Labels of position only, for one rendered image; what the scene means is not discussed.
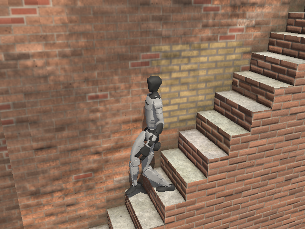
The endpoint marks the stairs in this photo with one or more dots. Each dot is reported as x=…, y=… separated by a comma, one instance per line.
x=243, y=167

